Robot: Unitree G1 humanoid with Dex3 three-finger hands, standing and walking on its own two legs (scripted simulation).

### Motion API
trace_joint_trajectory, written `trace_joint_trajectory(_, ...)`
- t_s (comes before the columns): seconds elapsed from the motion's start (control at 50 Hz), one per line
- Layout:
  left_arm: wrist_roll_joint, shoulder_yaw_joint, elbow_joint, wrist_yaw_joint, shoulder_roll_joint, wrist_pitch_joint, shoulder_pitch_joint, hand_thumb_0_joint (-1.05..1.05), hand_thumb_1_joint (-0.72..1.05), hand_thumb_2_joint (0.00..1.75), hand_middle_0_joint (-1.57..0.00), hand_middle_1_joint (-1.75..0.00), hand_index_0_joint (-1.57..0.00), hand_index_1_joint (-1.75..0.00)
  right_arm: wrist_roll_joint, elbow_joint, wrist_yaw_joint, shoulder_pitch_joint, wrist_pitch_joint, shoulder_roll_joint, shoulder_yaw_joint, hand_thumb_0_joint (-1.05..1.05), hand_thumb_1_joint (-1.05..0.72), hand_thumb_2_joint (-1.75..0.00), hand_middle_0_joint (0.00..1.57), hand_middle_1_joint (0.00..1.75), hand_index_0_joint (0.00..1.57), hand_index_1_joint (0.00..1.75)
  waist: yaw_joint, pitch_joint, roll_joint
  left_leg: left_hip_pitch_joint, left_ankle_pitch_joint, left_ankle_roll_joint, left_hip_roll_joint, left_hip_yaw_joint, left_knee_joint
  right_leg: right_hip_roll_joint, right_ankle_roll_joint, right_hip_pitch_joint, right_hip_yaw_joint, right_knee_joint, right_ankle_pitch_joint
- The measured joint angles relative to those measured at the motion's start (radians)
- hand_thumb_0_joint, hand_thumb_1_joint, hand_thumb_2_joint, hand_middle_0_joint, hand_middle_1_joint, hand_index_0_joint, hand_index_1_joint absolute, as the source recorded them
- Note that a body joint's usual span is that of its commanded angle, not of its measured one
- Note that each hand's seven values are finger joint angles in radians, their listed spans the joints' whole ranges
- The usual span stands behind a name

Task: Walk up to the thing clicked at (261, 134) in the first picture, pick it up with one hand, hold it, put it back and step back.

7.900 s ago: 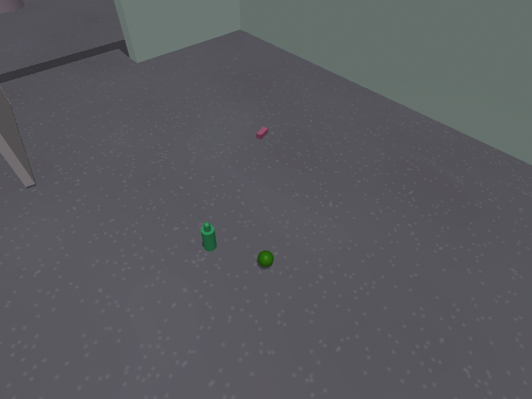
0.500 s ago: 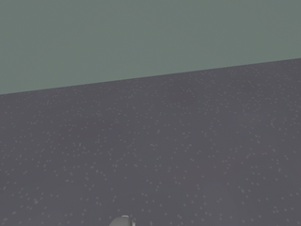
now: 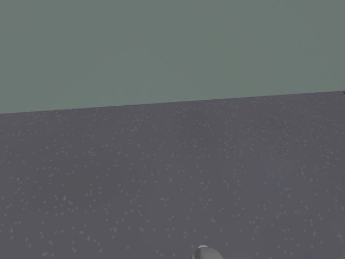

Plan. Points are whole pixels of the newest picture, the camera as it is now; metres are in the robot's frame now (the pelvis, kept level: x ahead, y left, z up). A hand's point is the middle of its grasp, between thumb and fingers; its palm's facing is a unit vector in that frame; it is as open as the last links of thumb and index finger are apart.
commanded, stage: walk up
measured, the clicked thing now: out of the picture +0.17 +1.41 -0.76
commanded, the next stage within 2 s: none
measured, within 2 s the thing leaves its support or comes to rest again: neither
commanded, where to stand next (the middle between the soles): +0.52 +0.01 m, yaw +0 degrees
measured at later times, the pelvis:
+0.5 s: pelvis +0.18 -0.03 +0.00, yaw +0 degrees
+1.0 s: pelvis +0.34 +0.03 +0.00, yaw -1 degrees
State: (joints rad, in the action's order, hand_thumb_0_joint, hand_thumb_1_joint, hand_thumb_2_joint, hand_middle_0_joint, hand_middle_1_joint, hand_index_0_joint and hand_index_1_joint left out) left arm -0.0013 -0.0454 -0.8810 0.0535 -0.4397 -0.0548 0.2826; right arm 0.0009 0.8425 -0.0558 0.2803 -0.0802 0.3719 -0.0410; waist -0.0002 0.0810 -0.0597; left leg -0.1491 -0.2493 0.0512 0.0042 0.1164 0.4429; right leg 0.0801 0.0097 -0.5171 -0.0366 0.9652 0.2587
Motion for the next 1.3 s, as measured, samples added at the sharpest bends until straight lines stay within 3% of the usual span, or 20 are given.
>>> trace_joint_trajectory(0.1,0.012,-0.006,0.000,0.018,0.014,0.013,-0.032,0.00,0.90,0.90,-0.20,-0.30,-0.20,-0.30,-0.006,0.003,0.000,0.043,0.003,0.019,-0.008,0.00,-0.90,-0.90,0.21,0.30,0.21,0.30,-0.021,0.005,0.018,0.075,-0.056,-0.012,-0.012,0.017,-0.017,0.029,-0.002,-0.002,0.047,-0.232,-0.095)
trace_joint_trajectory(0.2,0.016,-0.010,0.005,0.022,0.030,0.003,-0.054,0.00,0.90,0.90,-0.20,-0.30,-0.20,-0.30,-0.006,0.007,0.003,0.086,0.023,0.040,-0.015,0.00,-0.90,-0.90,0.21,0.30,0.21,0.30,-0.040,-0.007,0.051,0.093,-0.178,-0.041,-0.001,0.013,0.081,-0.008,0.023,0.103,0.085,-0.391,-0.125)
trace_joint_trajectory(0.24,0.021,-0.014,0.008,0.013,0.050,-0.013,-0.069,0.00,0.90,0.90,-0.20,-0.30,-0.20,-0.30,-0.005,0.017,0.009,0.086,0.034,0.050,-0.018,0.00,-0.90,-0.90,0.21,0.30,0.21,0.30,-0.039,0.003,0.104,0.054,-0.229,-0.027,0.049,-0.012,0.225,-0.046,0.019,0.122,0.113,-0.360,-0.092)
trace_joint_trajectory(0.3,0.012,-0.006,0.032,0.001,0.058,-0.032,-0.073,0.00,0.90,0.90,-0.20,-0.30,-0.20,-0.30,-0.007,0.032,0.014,0.073,0.049,0.035,-0.002,0.01,-0.91,-0.90,0.21,0.30,0.20,0.30,-0.017,0.015,0.093,-0.081,-0.242,-0.015,0.013,-0.075,0.529,-0.036,0.027,0.151,0.113,-0.331,-0.038)
trace_joint_trajectory(0.36,0.001,0.005,0.040,-0.010,0.074,-0.034,-0.051,0.00,0.90,0.90,-0.20,-0.30,-0.20,-0.30,-0.001,0.038,0.010,0.050,0.051,0.039,0.003,0.01,-0.91,-0.90,0.21,0.30,0.20,0.30,0.002,0.014,0.098,-0.204,-0.184,-0.015,0.009,-0.112,0.639,-0.036,0.025,0.221,0.109,-0.403,-0.046)
trace_joint_trajectory(0.48,0.009,0.011,0.030,-0.010,0.074,-0.030,0.010,0.00,0.90,0.90,-0.20,-0.30,-0.20,-0.30,-0.009,0.026,-0.010,0.021,0.053,0.060,-0.018,0.00,-0.91,-0.90,0.21,0.30,0.20,0.30,0.013,-0.001,0.122,-0.342,-0.038,-0.045,0.066,-0.160,0.501,-0.057,0.021,0.324,0.121,-0.507,-0.043)
trace_joint_trajectory(0.56,0.018,0.000,0.030,-0.003,0.049,-0.024,0.036,0.00,0.90,0.90,-0.20,-0.30,-0.21,-0.30,-0.021,0.043,-0.023,0.017,0.057,0.061,-0.027,0.00,-0.91,-0.90,0.21,0.30,0.20,0.30,0.023,-0.015,0.108,-0.346,0.012,-0.066,0.094,-0.130,0.312,-0.055,0.015,0.362,0.138,-0.510,0.000)
trace_joint_trajectory(0.62,0.020,-0.008,0.029,0.000,0.024,-0.020,0.051,0.00,0.90,0.90,-0.20,-0.30,-0.21,-0.30,-0.025,0.056,-0.028,0.015,0.050,0.058,-0.031,0.00,-0.91,-0.90,0.20,0.30,0.20,0.30,0.033,-0.022,0.090,-0.301,0.051,-0.060,0.095,-0.110,0.192,-0.050,-0.004,0.378,0.147,-0.473,0.054)
trace_joint_trajectory(0.66,0.021,-0.011,0.022,0.001,0.008,-0.012,0.062,0.00,0.90,0.90,-0.20,-0.30,-0.20,-0.30,-0.027,0.058,-0.027,0.018,0.039,0.056,-0.033,0.00,-0.91,-0.90,0.20,0.30,0.20,0.30,0.032,-0.034,0.074,-0.255,0.079,-0.050,0.082,-0.092,0.139,-0.037,-0.018,0.377,0.150,-0.418,0.110)
trace_joint_trajectory(0.7,0.023,-0.017,0.007,-0.005,-0.010,0.001,0.064,0.00,0.90,0.90,-0.20,-0.30,-0.20,-0.30,-0.030,0.057,-0.018,0.007,0.022,0.041,-0.034,0.00,-0.91,-0.90,0.21,0.30,0.20,0.30,0.032,-0.026,0.012,-0.240,0.064,-0.038,0.042,-0.054,0.179,0.014,0.011,0.344,0.117,-0.287,0.170)
trace_joint_trajectory(0.76,0.019,-0.008,-0.024,-0.016,0.001,0.025,0.060,0.00,0.90,0.90,-0.20,-0.30,-0.20,-0.30,-0.021,0.029,-0.007,0.004,0.003,0.031,-0.027,0.00,-0.91,-0.90,0.21,0.30,0.21,0.30,0.004,-0.024,0.009,-0.217,0.005,-0.022,0.044,-0.043,0.209,-0.038,0.036,0.216,0.044,0.010,0.213)
trace_joint_trajectory(0.84,0.005,-0.001,-0.029,-0.014,-0.006,0.025,0.033,0.00,0.90,0.90,-0.20,-0.30,-0.20,-0.30,-0.008,0.017,0.009,0.028,-0.008,0.002,-0.004,0.00,-0.90,-0.90,0.21,0.30,0.21,0.30,-0.012,-0.007,-0.017,-0.119,0.025,-0.021,0.030,-0.036,0.101,-0.055,0.033,0.089,-0.005,0.103,0.108)
trace_joint_trajectory(1.02,0.011,-0.005,-0.027,0.013,0.012,0.044,0.012,0.00,0.90,0.90,-0.20,-0.30,-0.20,-0.30,-0.011,0.012,0.016,0.076,0.000,0.005,-0.003,0.00,-0.90,-0.90,0.21,0.30,0.21,0.30,-0.017,0.004,-0.008,0.031,0.006,-0.017,0.003,0.001,-0.025,0.003,-0.011,0.001,-0.006,-0.114,-0.048)
trace_joint_trajectory(1.1,0.018,-0.006,-0.028,0.022,0.028,0.040,-0.007,0.00,0.90,0.90,-0.20,-0.30,-0.20,-0.30,-0.014,0.007,0.013,0.084,0.010,0.025,-0.010,0.00,-0.90,-0.90,0.21,0.30,0.21,0.30,-0.023,0.006,0.016,0.055,-0.046,-0.031,0.000,0.017,0.001,0.016,-0.002,0.049,0.033,-0.273,-0.074)
trace_joint_trajectory(1.18,0.023,-0.009,-0.022,0.010,0.046,0.011,-0.034,0.00,0.90,0.90,-0.20,-0.30,-0.20,-0.30,-0.010,0.008,0.020,0.085,0.029,0.046,-0.012,0.00,-0.90,-0.90,0.21,0.30,0.21,0.30,-0.025,0.011,0.068,0.032,-0.153,-0.054,0.036,0.010,0.137,-0.024,0.009,0.143,0.065,-0.391,-0.112)
trace_joint_trajectory(1.22,0.027,-0.007,-0.007,-0.002,0.060,-0.005,-0.053,0.00,0.90,0.90,-0.20,-0.30,-0.20,-0.30,-0.004,0.016,0.029,0.068,0.042,0.043,-0.009,0.00,-0.90,-0.90,0.21,0.30,0.21,0.30,-0.025,0.027,0.103,-0.031,-0.192,-0.032,0.057,-0.037,0.301,-0.046,0.013,0.150,0.089,-0.353,-0.074)
trace_joint_trajectory(1.26,0.018,-0.001,0.012,-0.008,0.065,-0.011,-0.064,0.00,0.90,0.90,-0.20,-0.30,-0.20,-0.30,-0.006,0.022,0.033,0.054,0.053,0.031,0.003,0.01,-0.91,-0.90,0.21,0.30,0.20,0.30,-0.009,0.031,0.090,-0.107,-0.258,-0.024,0.023,-0.070,0.461,-0.037,0.023,0.158,0.081,-0.340,-0.049)
trace_joint_trajectory(1.3,0.010,0.006,0.025,-0.015,0.074,-0.010,-0.067,0.00,0.90,0.90,-0.20,-0.30,-0.20,-0.30,-0.004,0.028,0.031,0.039,0.057,0.029,0.010,0.01,-0.91,-0.90,0.21,0.30,0.20,0.30,0.001,0.033,0.090,-0.176,-0.261,-0.022,0.011,-0.094,0.549,-0.034,0.030,0.184,0.080,-0.369,-0.052)
